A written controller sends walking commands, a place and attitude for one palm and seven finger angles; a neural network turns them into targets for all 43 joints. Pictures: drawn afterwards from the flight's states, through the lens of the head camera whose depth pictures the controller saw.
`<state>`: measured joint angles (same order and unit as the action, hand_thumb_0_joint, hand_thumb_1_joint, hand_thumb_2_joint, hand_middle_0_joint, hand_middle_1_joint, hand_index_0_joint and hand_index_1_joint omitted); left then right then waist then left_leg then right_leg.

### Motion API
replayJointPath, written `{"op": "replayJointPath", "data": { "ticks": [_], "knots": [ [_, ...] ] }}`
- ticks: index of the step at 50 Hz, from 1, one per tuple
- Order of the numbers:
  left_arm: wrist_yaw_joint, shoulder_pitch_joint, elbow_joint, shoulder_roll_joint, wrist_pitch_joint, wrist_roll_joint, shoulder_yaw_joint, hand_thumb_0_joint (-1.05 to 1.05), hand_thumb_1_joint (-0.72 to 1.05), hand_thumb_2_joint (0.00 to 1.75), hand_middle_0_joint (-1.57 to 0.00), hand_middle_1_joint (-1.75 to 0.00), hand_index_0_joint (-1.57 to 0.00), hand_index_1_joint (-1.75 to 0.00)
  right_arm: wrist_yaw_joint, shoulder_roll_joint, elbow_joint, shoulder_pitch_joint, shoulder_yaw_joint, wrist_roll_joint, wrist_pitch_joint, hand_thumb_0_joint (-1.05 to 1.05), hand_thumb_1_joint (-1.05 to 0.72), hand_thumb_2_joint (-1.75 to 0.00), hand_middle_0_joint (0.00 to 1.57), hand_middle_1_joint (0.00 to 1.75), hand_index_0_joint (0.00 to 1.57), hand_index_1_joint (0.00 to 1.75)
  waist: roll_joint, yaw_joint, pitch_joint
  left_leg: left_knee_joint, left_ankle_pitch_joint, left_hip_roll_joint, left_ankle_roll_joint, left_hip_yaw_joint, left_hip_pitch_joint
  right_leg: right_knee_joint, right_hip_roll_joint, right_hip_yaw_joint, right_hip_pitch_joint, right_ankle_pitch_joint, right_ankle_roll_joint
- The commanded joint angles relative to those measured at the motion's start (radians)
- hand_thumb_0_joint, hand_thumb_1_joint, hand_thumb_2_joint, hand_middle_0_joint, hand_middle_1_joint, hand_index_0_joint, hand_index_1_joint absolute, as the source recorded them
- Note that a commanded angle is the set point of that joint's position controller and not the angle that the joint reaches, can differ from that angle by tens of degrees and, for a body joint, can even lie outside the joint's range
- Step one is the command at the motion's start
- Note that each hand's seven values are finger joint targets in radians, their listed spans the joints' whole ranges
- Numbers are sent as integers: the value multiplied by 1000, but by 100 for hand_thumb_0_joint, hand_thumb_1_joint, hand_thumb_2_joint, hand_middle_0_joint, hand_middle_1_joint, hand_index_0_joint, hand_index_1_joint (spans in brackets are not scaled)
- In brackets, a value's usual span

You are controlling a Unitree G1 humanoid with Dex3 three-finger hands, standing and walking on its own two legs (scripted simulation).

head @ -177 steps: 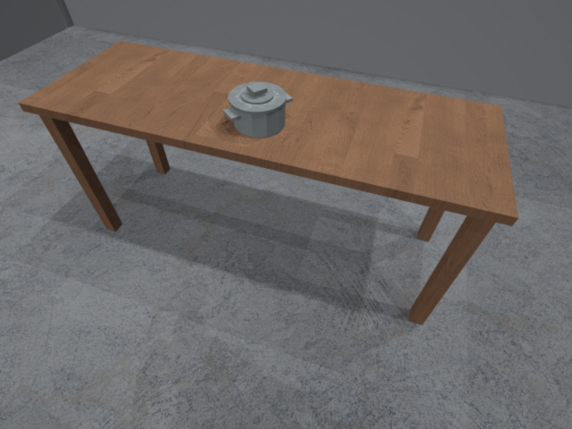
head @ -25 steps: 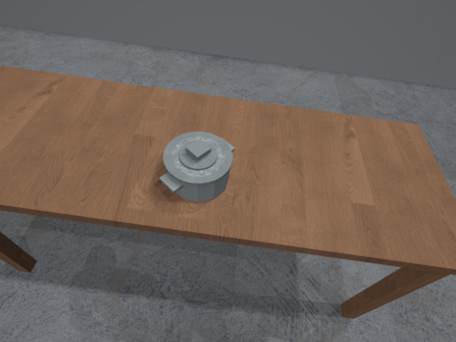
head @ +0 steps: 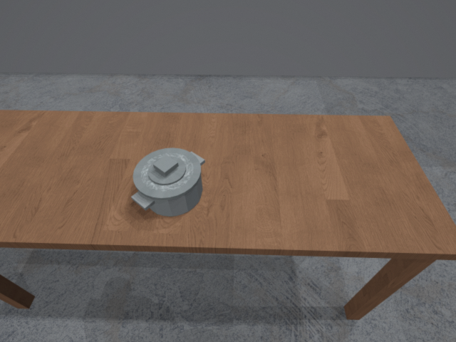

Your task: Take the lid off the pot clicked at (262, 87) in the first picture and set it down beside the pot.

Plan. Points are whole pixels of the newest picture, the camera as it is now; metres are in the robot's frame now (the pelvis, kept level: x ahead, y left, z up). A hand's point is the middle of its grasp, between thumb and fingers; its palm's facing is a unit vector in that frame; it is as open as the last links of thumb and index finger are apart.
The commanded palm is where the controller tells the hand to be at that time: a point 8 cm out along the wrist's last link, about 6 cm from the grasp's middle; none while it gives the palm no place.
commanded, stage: come to a stop and stand still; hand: left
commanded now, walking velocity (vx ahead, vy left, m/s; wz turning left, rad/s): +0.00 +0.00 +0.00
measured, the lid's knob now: (165, 165) +0.51 +0.16 -0.01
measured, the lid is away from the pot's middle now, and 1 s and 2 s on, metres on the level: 0.00 0.00 0.00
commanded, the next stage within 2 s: look again from close up in 0.32 s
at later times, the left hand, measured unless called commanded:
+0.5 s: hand out of the picture -0.05 +0.13 -0.17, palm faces +0.06 -0.99 -0.15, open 7.4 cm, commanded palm none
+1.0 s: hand out of the picture +0.02 +0.22 -0.18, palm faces +0.04 -0.98 -0.21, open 7.3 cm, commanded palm none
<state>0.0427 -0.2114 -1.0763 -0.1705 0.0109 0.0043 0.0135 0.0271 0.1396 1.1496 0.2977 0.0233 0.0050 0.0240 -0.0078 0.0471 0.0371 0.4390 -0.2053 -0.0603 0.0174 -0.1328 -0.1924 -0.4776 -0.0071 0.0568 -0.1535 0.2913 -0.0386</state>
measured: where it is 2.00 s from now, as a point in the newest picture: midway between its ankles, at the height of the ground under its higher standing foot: outside the picture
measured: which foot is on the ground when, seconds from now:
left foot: down 0.00-1.00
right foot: down 0.00-1.00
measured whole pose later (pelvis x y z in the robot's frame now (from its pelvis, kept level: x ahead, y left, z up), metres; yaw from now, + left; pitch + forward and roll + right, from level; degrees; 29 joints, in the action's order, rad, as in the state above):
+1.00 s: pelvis +0.00 +0.04 +0.00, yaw +1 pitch +0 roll +0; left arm 0.04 -0.30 -1.03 -0.19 0.00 0.01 0.00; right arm 0.03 0.15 1.06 0.30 -0.02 0.01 -0.02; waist 0.02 0.00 0.02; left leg 0.50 -0.27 0.03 -0.06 -0.08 -0.23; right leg -0.50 0.04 0.06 -0.19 0.30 0.02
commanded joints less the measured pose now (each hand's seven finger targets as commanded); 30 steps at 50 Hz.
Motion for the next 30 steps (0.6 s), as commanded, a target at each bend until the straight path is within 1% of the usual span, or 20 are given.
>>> {"op": "replayJointPath", "data": {
  "ticks": [1,3,4,7,8,9,12,16,18,20,21,22,23,24,25,26,27,28,29,30],
  "knots": [
    [2,-69,4,-95,-21,1,2,0,90,90,-20,-30,-20,-30,-1,67,-5,38,0,4,-14,0,-90,-90,20,30,20,30,-9,-30,65,-100,13,-66,-12,105,26,196,125,-140,-89,-108,2],
    [0,-86,-8,-92,-23,1,1,0,90,90,-20,-30,-20,-30,0,61,4,46,-1,4,-12,0,-90,-90,20,30,20,30,26,-35,97,-105,-22,-61,-15,100,23,228,123,-138,-105,-52,2],
    [1,-92,-12,-89,-23,1,-1,0,90,90,-20,-30,-20,-30,-1,66,6,52,-1,6,-11,0,-90,-90,20,30,20,30,17,-32,98,-98,-24,-57,-12,98,28,237,126,-150,-116,-28,0],
    [2,-107,-21,-81,-27,1,-2,0,90,90,-20,-30,-20,-30,-1,63,15,72,-4,8,-11,0,-90,-90,20,30,20,30,32,-28,80,-91,-19,-53,-13,99,44,253,128,-157,-119,9,-3],
    [1,-113,-23,-87,-27,1,-2,0,90,90,-20,-30,-20,-30,-1,59,16,73,-3,6,-10,0,-90,-90,20,30,20,30,55,-33,91,-89,-32,-53,-16,96,40,265,126,-151,-123,26,-1],
    [2,-115,-26,-79,-28,2,-2,0,90,90,-20,-30,-20,-30,-1,64,16,78,-3,8,-10,0,-90,-90,20,30,20,30,50,-27,93,-83,-29,-50,-13,95,38,266,129,-157,-130,37,-2],
    [3,-137,-37,-66,-34,1,-4,0,90,90,-20,-30,-20,-30,1,55,20,86,-7,7,-15,0,-90,-90,20,30,20,30,19,-26,67,-83,4,-55,-14,99,52,257,128,-154,-114,-18,-6],
    [4,-172,-53,-49,-40,1,-7,0,90,90,-20,-30,-20,-30,5,47,23,84,-12,5,-21,0,-90,-90,20,30,20,30,-1,-31,64,-85,40,-62,-15,101,54,239,126,-142,-98,-108,-6],
    [3,-190,-62,-49,-40,1,-9,0,90,90,-20,-30,-20,-30,7,45,22,81,-14,2,-22,0,-90,-90,20,30,20,30,28,-38,73,-88,33,-63,-17,100,48,241,125,-128,-92,-118,-2],
    [6,-199,-68,-37,-42,2,-11,0,90,90,-20,-30,-20,-30,8,45,23,83,-14,4,-24,0,-90,-90,20,30,20,30,7,-34,61,-84,56,-62,-15,104,57,228,127,-131,-91,-151,-4],
    [38,-271,-75,-68,-73,27,-5,0,90,90,-20,-30,-20,-30,-2,73,-68,-53,-13,6,-51,0,-90,-90,20,30,20,30,101,-90,121,196,-43,-42,20,41,-145,170,214,-218,-57,-816,96],
    [34,-251,-34,-103,-81,24,2,0,90,90,-20,-30,-20,-30,-4,32,-104,28,-10,4,-34,0,-90,-90,20,30,20,30,66,-20,9,246,-145,-11,-13,124,-133,131,252,-202,8,-822,49],
    [22,-210,-15,-120,-78,20,11,0,90,90,-20,-30,-20,-30,-4,27,-97,46,-7,9,-31,0,-90,-90,20,30,20,30,-14,-28,-80,232,-147,-4,-17,111,-121,108,263,-185,80,-761,-25],
    [21,-205,-6,-110,-79,19,12,0,90,90,-20,-30,-20,-30,-6,21,-106,39,-6,1,-34,0,-90,-90,20,30,20,30,45,-28,-104,224,-151,-6,-13,96,-110,124,252,-186,43,-560,-75],
    [19,-187,12,-91,-79,19,7,0,90,90,-20,-30,-20,-30,-8,26,-114,43,-6,1,-37,0,-90,-90,20,30,20,30,86,-19,-91,210,-130,10,-11,96,-91,127,230,-178,-1,-446,-89],
    [19,-173,21,-79,-77,20,7,0,90,90,-20,-30,-20,-30,-7,27,-117,56,-6,3,-41,0,-90,-90,20,30,20,30,90,-13,-78,159,-102,15,-13,97,-61,115,212,-170,-31,-395,-89],
    [19,-162,28,-72,-72,18,4,0,90,90,-20,-30,-20,-30,-6,29,-112,81,-6,2,-45,0,-90,-90,20,30,20,30,98,-3,-59,91,-56,11,-18,105,-24,95,187,-150,-69,-321,-75],
    [13,-153,30,-67,-63,16,-1,0,90,90,-20,-30,-20,-30,-6,34,-104,84,-8,3,-45,0,-90,-90,20,30,20,30,81,-12,-19,73,-32,6,-23,114,-1,88,160,-121,-131,-184,-57],
    [13,-153,38,-45,-56,15,-3,0,90,90,-20,-30,-20,-30,-5,55,-111,86,-6,6,-47,0,-90,-90,20,30,20,30,53,-14,35,46,12,-22,-35,153,-27,75,128,-115,-176,-98,-38],
    [14,-171,43,-29,-53,15,-3,0,90,90,-20,-30,-20,-30,-3,70,-115,89,-7,10,-49,0,-90,-90,20,30,20,30,33,-27,59,31,51,-53,-49,177,-58,73,104,-114,-175,-74,-29]
  ]
}}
